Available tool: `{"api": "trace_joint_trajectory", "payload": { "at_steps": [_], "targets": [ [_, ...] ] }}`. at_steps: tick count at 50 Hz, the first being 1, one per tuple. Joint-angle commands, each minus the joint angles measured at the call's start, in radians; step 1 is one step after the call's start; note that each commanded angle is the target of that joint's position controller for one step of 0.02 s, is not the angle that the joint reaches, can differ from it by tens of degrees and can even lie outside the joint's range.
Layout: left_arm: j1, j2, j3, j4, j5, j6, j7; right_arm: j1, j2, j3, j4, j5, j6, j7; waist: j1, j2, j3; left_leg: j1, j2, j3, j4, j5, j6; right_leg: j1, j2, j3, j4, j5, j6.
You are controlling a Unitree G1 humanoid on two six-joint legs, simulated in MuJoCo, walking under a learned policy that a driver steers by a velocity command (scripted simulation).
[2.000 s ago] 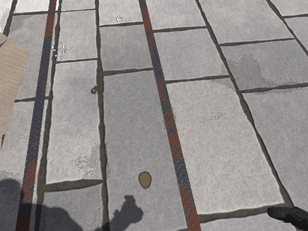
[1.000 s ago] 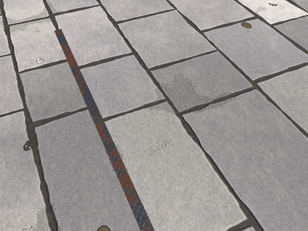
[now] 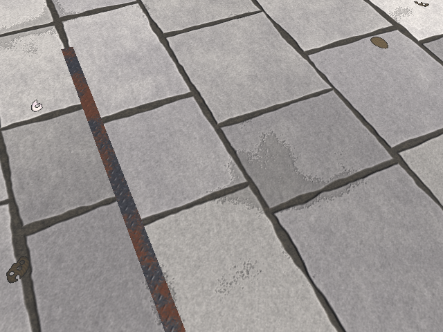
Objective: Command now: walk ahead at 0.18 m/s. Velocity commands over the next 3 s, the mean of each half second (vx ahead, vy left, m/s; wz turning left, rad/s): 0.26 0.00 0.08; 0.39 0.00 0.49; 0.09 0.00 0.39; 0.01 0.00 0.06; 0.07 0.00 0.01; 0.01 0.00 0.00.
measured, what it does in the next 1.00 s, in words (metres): walks ahead, turning left: right foot, then left foot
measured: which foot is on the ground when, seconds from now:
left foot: down 0.00-0.32, up 0.34-0.76, down 0.78-1.00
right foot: up 0.00-0.30, down 0.32-0.80, up 0.82-1.00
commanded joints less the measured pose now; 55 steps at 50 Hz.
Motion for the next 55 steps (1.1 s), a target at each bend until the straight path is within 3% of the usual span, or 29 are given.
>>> {"api": "trace_joint_trajectory", "payload": {
  "at_steps": [1, 5, 7, 9, 12, 15, 16, 17, 18, 19, 20, 21, 22, 24, 26, 29, 34, 37, 38, 39, 40, 41, 42, 43, 44, 45, 49, 52, 55],
  "targets": [
    [0.147, 0.021, 0.012, -0.006, 0.009, 0.026, 0.014, -0.024, -0.073, -0.001, -0.022, -0.019, -0.021, -0.006, 0.063, 0.086, -0.156, 0.032, 0.273, -0.171, -0.161, 0.639, 0.187, 0.081, -0.064, 0.028, -0.116, 0.062, 0.01],
    [0.027, 0.039, 0.007, -0.044, 0.018, 0.05, 0.02, -0.029, -0.136, -0.01, -0.007, -0.011, 0.002, -0.035, 0.045, 0.108, -0.18, 0.023, 0.244, -0.124, -0.177, 0.48, 0.161, 0.137, -0.058, 0.001, -0.411, 0.207, 0.03],
    [-0.018, 0.061, 0.012, -0.05, 0.012, 0.063, 0.018, -0.005, -0.144, -0.01, 0.005, -0.007, 0.018, -0.042, 0.026, 0.102, -0.17, 0.022, 0.247, -0.147, -0.198, 0.265, 0.151, 0.159, -0.049, -0.003, -0.481, 0.253, 0.031],
    [-0.08, 0.078, 0.016, -0.066, 0.009, 0.066, 0.015, 0.032, -0.171, -0.02, 0.015, 0.011, 0.032, -0.046, -0.004, 0.11, -0.121, 0.03, 0.262, -0.217, -0.252, -0.144, 0.149, 0.119, -0.037, -0.021, -0.525, 0.225, 0.018],
    [-0.153, 0.092, 0.021, -0.089, 0.006, 0.037, 0.003, 0.085, -0.192, -0.034, 0.02, 0.03, 0.046, -0.063, -0.021, 0.112, -0.043, 0.117, 0.314, -0.34, -0.273, -0.411, 0.148, 0.012, -0.032, -0.041, -0.59, 0.142, -0.017],
    [-0.066, 0.072, 0.023, -0.036, 0.007, 0.007, -0.008, 0.088, -0.155, -0.028, 0.009, 0.037, 0.046, -0.068, 0.026, 0.073, -0.064, 0.099, 0.263, -0.294, -0.166, -0.363, 0.116, 0.164, -0.008, -0.068, -0.73, 0.169, -0.067],
    [0.015, 0.096, 0.032, -0.008, 0.008, -0.001, -0.006, 0.061, -0.116, -0.016, -0.005, 0.035, 0.04, -0.063, 0.059, 0.033, -0.093, 0.005, 0.211, -0.245, -0.055, -0.275, 0.089, 0.304, -0.053, -0.003, -0.763, 0.18, -0.097],
    [0.092, 0.178, 0.056, 0.028, 0.002, -0.004, -0.002, 0.025, -0.049, -0.001, -0.041, 0.037, 0.027, -0.056, 0.065, -0.141, -0.106, -0.203, 0.065, -0.078, 0.147, -0.265, 0.028, 0.464, -0.163, 0.174, -0.843, 0.11, -0.163],
    [0.174, 0.204, 0.068, 0.046, -0.004, -0.007, -0.004, -0.029, -0.059, 0.0, -0.071, 0.031, 0.011, -0.052, 0.106, -0.235, -0.096, -0.409, -0.006, -0.006, 0.348, -0.366, -0.014, 0.594, -0.304, 0.392, -0.933, 0.107, -0.242],
    [0.204, 0.147, 0.053, 0.047, 0.015, -0.023, -0.005, -0.067, -0.121, -0.018, -0.077, 0.042, 0.003, -0.046, 0.133, -0.171, -0.084, -0.524, 0.025, -0.108, 0.54, -0.484, -0.016, 0.634, -0.361, 0.441, -0.939, 0.206, -0.27],
    [0.164, 0.118, 0.043, 0.033, 0.025, -0.037, -0.006, -0.033, -0.123, -0.024, -0.062, 0.061, 0.001, -0.037, 0.092, -0.108, -0.091, -0.546, 0.057, -0.18, 0.628, -0.428, -0.004, 0.632, -0.343, 0.373, -0.922, 0.283, -0.243],
    [0.112, 0.11, 0.04, 0.015, 0.015, -0.045, -0.008, -0.012, -0.116, -0.025, -0.05, 0.064, 0.005, -0.032, 0.065, -0.09, -0.089, -0.562, 0.083, -0.197, 0.646, -0.349, -0.002, 0.624, -0.32, 0.299, -0.935, 0.311, -0.211],
    [0.075, 0.096, 0.035, 0.005, 0.008, -0.048, -0.009, -0.021, -0.114, -0.028, -0.05, 0.061, 0.009, -0.029, 0.05, -0.075, -0.066, -0.563, 0.107, -0.207, 0.63, -0.274, -0.006, 0.593, -0.309, 0.234, -0.962, 0.346, -0.185],
    [0.048, 0.08, 0.027, -0.002, 0.021, -0.046, -0.01, -0.038, -0.094, -0.032, -0.054, 0.053, 0.02, -0.023, 0.036, -0.075, -0.048, -0.492, 0.118, -0.18, 0.594, -0.146, -0.032, 0.505, -0.254, 0.104, -1.002, 0.415, -0.148],
    [0.06, 0.094, 0.03, 0.001, 0.03, -0.043, -0.005, -0.06, -0.069, -0.029, -0.065, 0.047, 0.032, -0.017, 0.039, -0.061, -0.034, -0.455, 0.116, -0.148, 0.537, -0.051, -0.058, 0.45, -0.225, 0.003, -1.031, 0.461, -0.142],
    [0.073, 0.118, 0.032, 0.0, 0.027, -0.041, 0.005, -0.144, -0.034, -0.016, -0.108, 0.041, 0.039, -0.008, 0.058, -0.056, 0.004, -0.371, 0.119, -0.088, 0.368, 0.076, -0.064, 0.372, -0.193, -0.115, -1.062, 0.473, -0.128],
    [0.143, 0.146, 0.043, 0.017, 0.005, -0.027, 0.004, -0.238, -0.038, -0.011, -0.173, 0.041, 0.047, 0.017, 0.072, -0.054, 0.042, -0.332, 0.114, -0.022, 0.237, 0.04, -0.014, 0.462, -0.243, -0.194, -1.019, 0.566, -0.119],
    [0.116, 0.184, 0.054, 0.0, -0.004, -0.011, 0.007, -0.161, -0.086, -0.036, -0.185, 0.038, 0.052, 0.028, -0.004, -0.092, -0.028, -0.163, 0.038, 0.052, 0.233, -0.082, 0.042, 0.505, -0.26, -0.245, -0.826, 1.043, -0.094],
    [0.102, 0.193, 0.056, -0.009, -0.004, -0.003, 0.01, -0.037, -0.121, -0.06, -0.159, 0.042, 0.055, 0.028, -0.075, -0.094, -0.096, -0.009, -0.004, 0.071, 0.207, -0.079, 0.068, 0.485, -0.247, -0.264, -0.666, 1.166, -0.079],
    [0.099, 0.191, 0.053, -0.02, -0.001, -0.001, 0.011, 0.125, -0.179, -0.095, -0.117, 0.045, 0.063, 0.015, -0.152, -0.07, -0.182, 0.241, -0.029, 0.045, 0.166, -0.044, 0.106, 0.368, -0.211, -0.276, -0.449, 1.109, -0.047],
    [0.111, 0.143, 0.038, -0.057, 0.019, -0.011, 0.007, 0.259, -0.276, -0.128, -0.094, 0.046, 0.073, -0.011, -0.176, 0.102, -0.278, 0.564, 0.168, -0.296, 0.122, -0.132, 0.199, 0.033, -0.135, -0.285, -0.086, 0.653, 0.006],
    [0.141, 0.039, 0.004, -0.111, 0.017, -0.049, -0.005, 0.197, -0.327, -0.12, -0.13, 0.037, 0.065, -0.013, -0.076, 0.276, -0.412, 0.713, 0.411, -0.886, -0.091, -0.182, 0.37, -0.233, 0.084, -0.105, 0.231, -0.14, 0.048],
    [0.029, 0.12, 0.024, -0.137, -0.017, -0.082, -0.017, 0.195, -0.257, -0.095, -0.133, 0.022, 0.055, -0.011, -0.122, 0.177, -0.389, 0.667, 0.397, -0.825, -0.136, -0.036, 0.329, -0.306, 0.037, 0.049, 0.291, -0.12, 0.027],
    [-0.01, 0.134, 0.028, -0.153, -0.033, -0.091, -0.015, 0.137, -0.207, -0.083, -0.142, 0.017, 0.04, -0.013, -0.094, 0.144, -0.273, 0.543, 0.361, -0.632, -0.1, 0.168, 0.292, -0.328, -0.005, 0.034, 0.262, -0.06, 0.007],
    [-0.002, 0.133, 0.034, -0.139, -0.015, -0.089, -0.003, 0.061, -0.173, -0.074, -0.159, 0.024, 0.029, -0.008, -0.041, 0.038, -0.188, 0.376, 0.3, -0.487, -0.089, 0.335, 0.25, -0.277, -0.048, 0.028, 0.175, -0.001, 0.009],
    [0.009, 0.152, 0.048, -0.133, 0.009, -0.075, 0.009, 0.009, -0.143, -0.067, -0.174, 0.026, 0.026, -0.009, -0.005, 0.024, -0.159, 0.256, 0.262, -0.396, -0.09, 0.409, 0.219, -0.209, -0.078, 0.024, 0.098, 0.027, 0.013],
    [0.008, 0.103, 0.049, -0.177, 0.03, -0.02, 0.022, 0.014, -0.179, -0.073, -0.183, 0.013, 0.03, -0.028, 0.043, 0.052, -0.145, 0.057, 0.209, -0.308, -0.113, 0.599, 0.222, -0.106, -0.054, 0.005, -0.078, 0.103, 0.053],
    [-0.076, 0.092, 0.041, -0.221, 0.036, -0.006, 0.025, 0.043, -0.198, -0.079, -0.183, 0.027, 0.05, -0.049, 0.023, 0.085, -0.167, 0.069, 0.174, -0.291, -0.085, 0.595, 0.183, -0.127, -0.015, 0.001, -0.263, 0.237, 0.072],
    [-0.169, 0.09, 0.031, -0.258, 0.026, 0.0, 0.013, 0.07, -0.198, -0.08, -0.185, 0.04, 0.078, -0.068, -0.014, 0.112, -0.184, 0.102, 0.155, -0.323, -0.058, 0.476, 0.129, -0.108, 0.021, 0.017, -0.428, 0.356, 0.074]
  ]
}}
